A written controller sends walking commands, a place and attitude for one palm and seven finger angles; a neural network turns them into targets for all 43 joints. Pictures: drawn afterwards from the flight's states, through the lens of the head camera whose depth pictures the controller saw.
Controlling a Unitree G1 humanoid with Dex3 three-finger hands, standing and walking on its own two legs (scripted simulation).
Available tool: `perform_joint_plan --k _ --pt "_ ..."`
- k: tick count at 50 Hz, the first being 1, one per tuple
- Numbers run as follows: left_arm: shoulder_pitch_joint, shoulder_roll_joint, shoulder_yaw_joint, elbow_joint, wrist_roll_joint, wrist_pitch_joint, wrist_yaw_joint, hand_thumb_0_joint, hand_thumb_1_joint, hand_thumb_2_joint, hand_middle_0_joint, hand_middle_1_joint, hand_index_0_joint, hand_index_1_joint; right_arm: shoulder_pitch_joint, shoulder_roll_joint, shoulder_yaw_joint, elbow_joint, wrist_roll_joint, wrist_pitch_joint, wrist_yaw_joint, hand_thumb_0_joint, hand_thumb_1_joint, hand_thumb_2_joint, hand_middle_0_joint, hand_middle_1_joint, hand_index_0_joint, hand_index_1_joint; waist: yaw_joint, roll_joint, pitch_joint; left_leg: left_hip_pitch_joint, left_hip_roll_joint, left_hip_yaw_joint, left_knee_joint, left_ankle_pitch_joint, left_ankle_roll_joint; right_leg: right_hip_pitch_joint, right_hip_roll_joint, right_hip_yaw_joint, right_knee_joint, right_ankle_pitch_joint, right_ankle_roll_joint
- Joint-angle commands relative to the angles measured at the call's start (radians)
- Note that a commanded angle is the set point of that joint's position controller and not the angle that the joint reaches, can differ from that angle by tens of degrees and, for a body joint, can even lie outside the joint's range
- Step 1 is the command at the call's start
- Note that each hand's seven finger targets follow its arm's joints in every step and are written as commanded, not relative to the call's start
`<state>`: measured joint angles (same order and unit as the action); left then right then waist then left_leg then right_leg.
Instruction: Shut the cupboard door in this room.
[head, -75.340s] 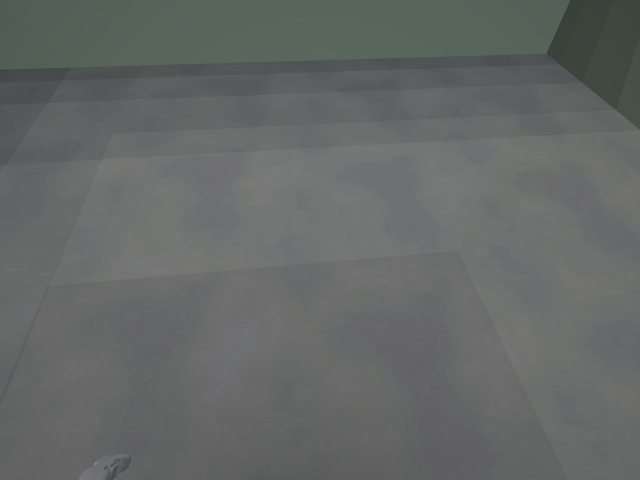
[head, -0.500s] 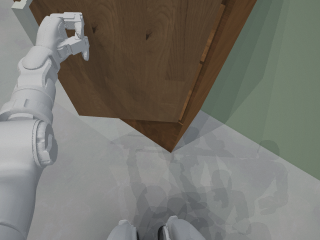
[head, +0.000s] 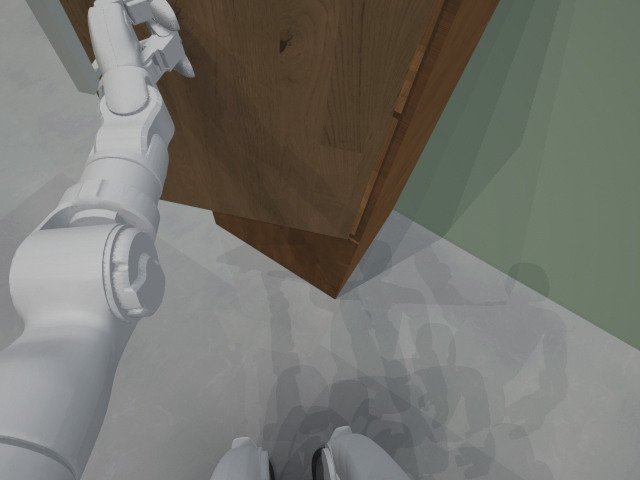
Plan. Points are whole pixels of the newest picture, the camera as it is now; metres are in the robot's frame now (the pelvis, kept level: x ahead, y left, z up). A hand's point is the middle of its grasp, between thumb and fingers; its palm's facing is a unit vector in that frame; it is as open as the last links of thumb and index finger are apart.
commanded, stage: pull the fist back off the door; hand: left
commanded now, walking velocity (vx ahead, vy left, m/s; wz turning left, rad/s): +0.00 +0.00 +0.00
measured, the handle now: (67, 17) +0.63 +0.20 +0.15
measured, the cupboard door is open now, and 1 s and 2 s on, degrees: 22 22 22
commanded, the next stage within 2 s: draw the hand back to the body in 0.68 s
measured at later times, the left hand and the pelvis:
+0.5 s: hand (188, 113) +0.50 +0.08 +0.13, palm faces +0.17 -0.99 +0.00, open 3.1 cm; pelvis +0.01 -0.02 +0.03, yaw +0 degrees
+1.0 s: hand (157, 128) +0.45 +0.10 +0.16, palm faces +0.17 -0.99 -0.02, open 3.1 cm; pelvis +0.00 -0.02 +0.04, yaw -1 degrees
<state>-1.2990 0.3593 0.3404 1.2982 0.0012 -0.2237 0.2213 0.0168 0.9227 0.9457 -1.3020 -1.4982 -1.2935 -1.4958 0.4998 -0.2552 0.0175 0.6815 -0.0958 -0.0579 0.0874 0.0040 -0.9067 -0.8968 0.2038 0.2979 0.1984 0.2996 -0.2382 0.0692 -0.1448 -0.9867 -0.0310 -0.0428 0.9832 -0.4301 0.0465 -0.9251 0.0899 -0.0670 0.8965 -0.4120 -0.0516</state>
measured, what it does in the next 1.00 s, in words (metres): stands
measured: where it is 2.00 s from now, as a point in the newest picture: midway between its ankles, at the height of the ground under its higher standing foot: outside the picture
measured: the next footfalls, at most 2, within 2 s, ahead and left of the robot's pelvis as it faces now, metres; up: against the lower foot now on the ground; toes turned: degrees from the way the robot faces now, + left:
none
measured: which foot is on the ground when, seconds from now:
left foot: down 0.00-1.00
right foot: down 0.00-1.00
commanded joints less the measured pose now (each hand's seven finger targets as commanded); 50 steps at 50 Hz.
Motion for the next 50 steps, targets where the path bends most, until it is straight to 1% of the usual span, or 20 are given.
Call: perform_joint_plan --k 1,3,4,7,8,13,15,18,22,24,28,29,33,36,39,40,41,44,48,50 --pt "-0.451 0.083 -0.068 -0.315 0.13 -0.145 0.117 0.0 0.9 0.9 -1.3 -1.5 -1.3 -1.5 0.209 -0.175 -0.083 -0.032 -0.018 0.014 0.042 0.0 -0.9 -0.9 0.2 0.3 0.2 0.3 -0.011 0.129 -0.581 0.601 0.049 -0.063 -0.061 0.62 -0.049 0.167 -0.007 0.025 -0.08 0.416 0.028" --pt "-0.391 0.156 -0.013 -0.264 0.114 -0.128 0.089 0.0 0.9 0.9 -1.3 -1.5 -1.3 -1.5 0.219 -0.187 -0.086 -0.038 -0.003 0.037 0.029 0.0 -0.9 -0.9 0.2 0.3 0.2 0.3 -0.006 0.04 -0.549 0.537 0.037 -0.045 -0.096 0.549 -0.027 0.281 -0.009 0.041 -0.111 0.458 0.03" --pt "-0.406 0.141 -0.027 -0.274 0.095 -0.118 0.069 0.0 0.9 0.9 -1.3 -1.5 -1.3 -1.5 0.21 -0.181 -0.085 -0.049 0.006 0.048 0.024 0.0 -0.9 -0.9 0.2 0.3 0.2 0.3 -0.006 0.023 -0.542 0.517 0.029 -0.034 -0.119 0.521 -0.021 0.329 -0.008 0.048 -0.122 0.484 0.033" --pt "-0.366 0.211 0.071 -0.301 0.027 -0.109 0.041 0.0 0.9 0.9 -1.3 -1.5 -1.3 -1.5 0.176 -0.169 -0.08 -0.076 0.027 0.059 0.002 0.0 -0.9 -0.9 0.2 0.3 0.2 0.3 0.036 -0.042 -0.519 0.44 0.011 0.001 -0.159 0.432 -0.005 0.481 -0.015 0.08 -0.161 0.536 0.041" --pt "-0.371 0.239 0.094 -0.341 0.016 -0.129 0.04 0.0 0.9 0.9 -1.3 -1.5 -1.3 -1.5 0.172 -0.165 -0.076 -0.08 0.029 0.06 -0.005 0.0 -0.9 -0.9 0.2 0.3 0.2 0.3 0.052 -0.007 -0.515 0.45 0.011 0.006 -0.169 0.435 -0.006 0.503 -0.019 0.086 -0.161 0.555 0.038" --pt "-0.182 0.12 0.008 -0.351 0.053 -0.221 0.038 0.0 0.9 0.9 -1.3 -1.5 -1.3 -1.5 0.134 -0.139 -0.076 -0.089 0.026 0.041 0.004 0.0 -0.9 -0.9 0.2 0.3 0.2 0.3 0.065 -0.028 -0.397 0.457 0.01 0.029 -0.174 0.43 0.001 0.468 -0.022 0.084 -0.166 0.557 0.042" --pt "-0.069 0.069 -0.032 -0.318 0.057 -0.208 0.018 0.0 0.9 0.9 -1.3 -1.5 -1.3 -1.5 0.121 -0.141 -0.081 -0.093 0.033 0.047 0.007 0.0 -0.9 -0.9 0.2 0.3 0.2 0.3 0.075 -0.04 -0.375 0.461 0.008 0.036 -0.184 0.427 0.0 0.471 -0.024 0.083 -0.173 0.571 0.043" --pt "-0.016 -0.054 -0.121 -0.285 0.003 -0.139 -0.031 0.0 0.9 0.9 -1.3 -1.5 -1.3 -1.5 0.1 -0.142 -0.087 -0.105 0.058 0.063 0.002 0.0 -0.9 -0.9 0.2 0.3 0.2 0.3 0.059 -0.07 -0.319 0.482 0.003 0.045 -0.209 0.378 0.001 0.471 -0.031 0.084 -0.216 0.552 0.052" --pt "-0.096 -0.084 -0.127 -0.441 -0.084 -0.12 -0.047 0.0 0.9 0.9 -1.3 -1.5 -1.3 -1.5 0.045 -0.137 -0.085 -0.119 0.076 0.063 -0.023 0.0 -0.9 -0.9 0.2 0.3 0.2 0.3 0.065 -0.096 -0.339 0.514 -0.007 0.043 -0.23 0.34 0.006 0.516 -0.039 0.101 -0.25 0.555 0.063" --pt "-0.16 -0.093 -0.156 -0.571 -0.082 -0.173 -0.029 0.0 0.9 0.9 -1.3 -1.5 -1.3 -1.5 0.015 -0.125 -0.081 -0.114 0.076 0.047 -0.031 0.0 -0.9 -0.9 0.2 0.3 0.2 0.3 0.07 0.007 -0.38 0.587 -0.006 0.035 -0.22 0.363 0.004 0.488 -0.038 0.096 -0.235 0.526 0.05" --pt "-0.151 -0.042 -0.142 -0.626 -0.031 -0.259 0.022 0.0 0.9 0.9 -1.3 -1.5 -1.3 -1.5 -0.011 -0.119 -0.083 -0.085 0.064 0.023 -0.038 0.0 -0.9 -0.9 0.2 0.3 0.2 0.3 0.079 -0.006 -0.4 0.607 0.001 0.02 -0.205 0.354 0.002 0.451 -0.04 0.09 -0.202 0.466 0.043" --pt "-0.133 -0.064 -0.159 -0.597 -0.022 -0.259 0.026 0.0 0.9 0.9 -1.3 -1.5 -1.3 -1.5 -0.027 -0.114 -0.078 -0.084 0.063 0.018 -0.036 0.0 -0.9 -0.9 0.2 0.3 0.2 0.3 0.076 -0.009 -0.388 0.59 -0.004 0.022 -0.21 0.327 0.002 0.444 -0.043 0.093 -0.205 0.452 0.048" --pt "-0.079 -0.006 -0.121 -0.413 0.007 -0.183 0.035 0.0 0.9 0.9 -1.3 -1.5 -1.3 -1.5 -0.045 -0.121 -0.068 -0.081 0.072 0.035 -0.046 0.0 -0.9 -0.9 0.2 0.3 0.2 0.3 0.082 -0.084 -0.286 0.468 -0.013 0.034 -0.236 0.221 0.006 0.474 -0.06 0.121 -0.24 0.389 0.065" --pt "-0.079 0.029 -0.077 -0.352 -0.025 -0.126 0.03 0.0 0.9 0.9 -1.3 -1.5 -1.3 -1.5 -0.066 -0.126 -0.059 -0.098 0.081 0.047 -0.059 0.0 -0.9 -0.9 0.2 0.3 0.2 0.3 0.085 -0.141 -0.282 0.419 -0.014 0.039 -0.252 0.183 0.006 0.522 -0.072 0.142 -0.27 0.367 0.073" --pt "-0.106 0.023 -0.06 -0.375 -0.056 -0.147 0.012 0.0 0.9 0.9 -1.3 -1.5 -1.3 -1.5 -0.066 -0.121 -0.057 -0.106 0.08 0.04 -0.063 0.0 -0.9 -0.9 0.2 0.3 0.2 0.3 0.096 -0.116 -0.326 0.45 -0.012 0.036 -0.255 0.221 0.001 0.544 -0.066 0.128 -0.253 0.411 0.062" --pt "-0.113 -0.018 -0.096 -0.401 -0.058 -0.166 0.003 0.0 0.9 0.9 -1.3 -1.5 -1.3 -1.5 -0.069 -0.117 -0.057 -0.11 0.078 0.034 -0.06 0.0 -0.9 -0.9 0.2 0.3 0.2 0.3 0.092 -0.086 -0.342 0.474 -0.012 0.037 -0.249 0.247 0.001 0.533 -0.062 0.122 -0.241 0.44 0.057" --pt "-0.053 0.019 -0.049 -0.434 -0.06 -0.191 -0.002 0.0 0.9 0.9 -1.3 -1.5 -1.3 -1.5 -0.061 -0.117 -0.061 -0.119 0.076 0.029 -0.057 0.0 -0.9 -0.9 0.2 0.3 0.2 0.3 0.125 -0.083 -0.384 0.487 -0.013 0.037 -0.242 0.276 -0.001 0.563 -0.06 0.119 -0.226 0.468 0.053" --pt "0.164 0.011 -0.062 -0.561 -0.054 -0.229 -0.039 0.0 0.9 0.9 -1.3 -1.5 -1.3 -1.5 -0.069 -0.118 -0.065 -0.154 0.076 0.024 -0.049 0.0 -0.9 -0.9 0.2 0.3 0.2 0.3 0.171 -0.064 -0.468 0.552 -0.009 0.045 -0.25 0.386 -0.001 0.627 -0.055 0.103 -0.198 0.581 0.044" --pt "0.397 -0.013 -0.085 -0.651 -0.086 -0.131 -0.096 0.0 0.9 0.9 -1.3 -1.5 -1.3 -1.5 -0.095 -0.126 -0.069 -0.189 0.105 0.043 -0.051 0.0 -0.9 -0.9 0.2 0.3 0.2 0.3 0.194 -0.153 -0.341 0.535 -0.003 0.061 -0.294 0.353 0.004 0.667 -0.058 0.099 -0.257 0.591 0.061" --pt "0.392 -0.016 -0.086 -0.759 -0.127 -0.067 -0.111 0.0 0.9 0.9 -1.3 -1.5 -1.3 -1.5 -0.138 -0.125 -0.065 -0.203 0.124 0.048 -0.067 0.0 -0.9 -0.9 0.2 0.3 0.2 0.3 0.188 -0.173 -0.27 0.545 -0.001 0.067 -0.323 0.297 0.008 0.667 -0.067 0.115 -0.31 0.546 0.079"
